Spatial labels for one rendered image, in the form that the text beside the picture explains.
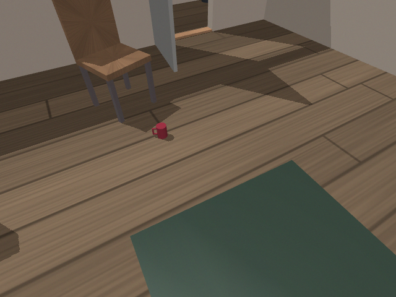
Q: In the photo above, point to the chair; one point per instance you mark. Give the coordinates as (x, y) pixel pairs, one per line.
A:
(92, 35)

